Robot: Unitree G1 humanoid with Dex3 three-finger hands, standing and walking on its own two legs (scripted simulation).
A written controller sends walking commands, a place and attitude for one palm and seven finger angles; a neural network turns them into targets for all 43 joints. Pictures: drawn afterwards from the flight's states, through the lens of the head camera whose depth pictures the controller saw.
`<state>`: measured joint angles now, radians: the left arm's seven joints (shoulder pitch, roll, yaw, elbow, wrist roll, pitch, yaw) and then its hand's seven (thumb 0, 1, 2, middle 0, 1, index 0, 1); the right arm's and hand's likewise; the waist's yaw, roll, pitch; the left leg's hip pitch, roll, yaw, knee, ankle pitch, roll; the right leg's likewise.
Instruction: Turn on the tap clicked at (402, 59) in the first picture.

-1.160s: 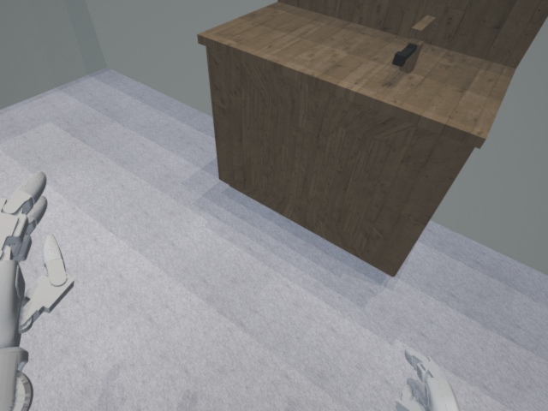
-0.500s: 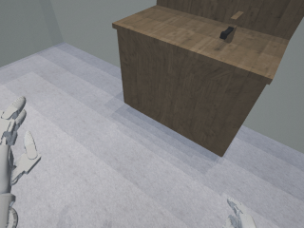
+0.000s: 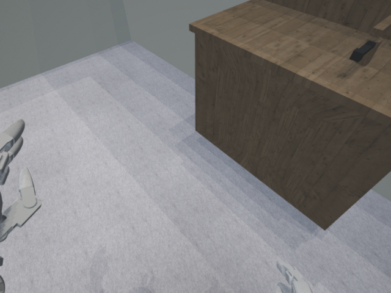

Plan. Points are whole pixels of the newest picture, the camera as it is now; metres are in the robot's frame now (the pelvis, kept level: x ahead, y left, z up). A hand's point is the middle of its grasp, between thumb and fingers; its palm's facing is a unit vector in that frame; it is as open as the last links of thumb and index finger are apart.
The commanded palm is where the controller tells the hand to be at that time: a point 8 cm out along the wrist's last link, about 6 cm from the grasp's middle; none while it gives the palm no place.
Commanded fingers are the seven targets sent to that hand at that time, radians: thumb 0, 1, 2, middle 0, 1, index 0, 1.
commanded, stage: walk to a spot facing it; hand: left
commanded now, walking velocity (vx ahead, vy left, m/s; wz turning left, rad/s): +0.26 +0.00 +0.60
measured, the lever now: (357, 55) +0.77 -0.46 +0.10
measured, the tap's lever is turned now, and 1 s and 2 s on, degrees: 0 0 0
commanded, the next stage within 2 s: turn to face it in 0.40 s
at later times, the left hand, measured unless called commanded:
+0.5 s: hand (26, 163) +0.27 +0.28 +0.18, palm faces +0.60 -0.67 -0.44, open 7.4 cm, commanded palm +0.19 +0.31 +0.18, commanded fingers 0.00 0.90 0.90 -0.20 -0.30 -0.20 -0.30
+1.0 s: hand (98, 143) +0.33 +0.19 +0.17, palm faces +0.54 -0.74 -0.40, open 7.4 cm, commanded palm +0.25 +0.23 +0.18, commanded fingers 0.00 0.90 0.90 -0.20 -0.30 -0.20 -0.30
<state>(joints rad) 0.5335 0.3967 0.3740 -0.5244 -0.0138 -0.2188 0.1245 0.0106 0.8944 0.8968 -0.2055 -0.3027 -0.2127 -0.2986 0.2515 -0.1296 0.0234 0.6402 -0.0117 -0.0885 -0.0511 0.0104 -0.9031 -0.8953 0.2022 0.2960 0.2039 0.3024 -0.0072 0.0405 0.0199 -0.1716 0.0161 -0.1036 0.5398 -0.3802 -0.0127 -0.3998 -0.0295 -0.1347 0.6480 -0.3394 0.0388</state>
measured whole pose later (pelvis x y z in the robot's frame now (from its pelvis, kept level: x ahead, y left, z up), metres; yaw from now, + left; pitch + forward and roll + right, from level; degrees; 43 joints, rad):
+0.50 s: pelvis +0.11 +0.00 -0.02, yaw +15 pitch +0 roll +2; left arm 0.47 0.43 0.42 -0.64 -0.04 -0.21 0.19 0.01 0.89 0.90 -0.21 -0.30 -0.22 -0.30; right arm 0.14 -0.20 -0.06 0.53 -0.01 -0.03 -0.09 0.01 -0.91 -0.90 0.19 0.29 0.20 0.30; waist -0.01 -0.06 0.10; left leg -0.40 0.04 0.19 0.63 -0.17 0.04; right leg -0.33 -0.17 -0.19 1.02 -0.57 0.04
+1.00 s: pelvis +0.14 -0.08 +0.00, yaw +10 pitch +0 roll +3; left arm 0.39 0.31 0.31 -0.40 -0.02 -0.16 0.14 0.01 0.90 0.90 -0.20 -0.30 -0.21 -0.30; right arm 0.14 -0.24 -0.01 0.60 0.00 -0.04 -0.05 0.01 -0.91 -0.90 0.20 0.30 0.20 0.30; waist 0.01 0.01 0.03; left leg -0.46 0.05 0.05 1.07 -0.42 -0.07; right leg -0.34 0.01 -0.03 0.56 -0.21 -0.09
